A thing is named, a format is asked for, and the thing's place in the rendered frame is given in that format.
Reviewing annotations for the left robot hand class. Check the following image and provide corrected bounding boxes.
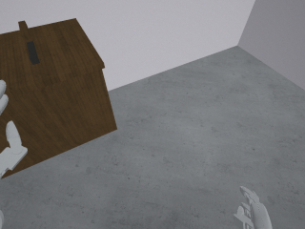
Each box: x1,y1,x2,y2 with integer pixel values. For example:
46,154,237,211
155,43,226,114
0,79,28,180

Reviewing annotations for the counter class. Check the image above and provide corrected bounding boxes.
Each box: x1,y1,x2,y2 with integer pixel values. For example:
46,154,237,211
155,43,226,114
0,18,117,179

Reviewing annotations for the right robot hand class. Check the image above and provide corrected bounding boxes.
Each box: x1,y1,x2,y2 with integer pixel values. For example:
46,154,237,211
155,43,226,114
234,186,273,229

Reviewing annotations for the tap lever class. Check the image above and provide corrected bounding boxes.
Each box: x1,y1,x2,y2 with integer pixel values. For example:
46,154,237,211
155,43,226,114
27,41,40,65

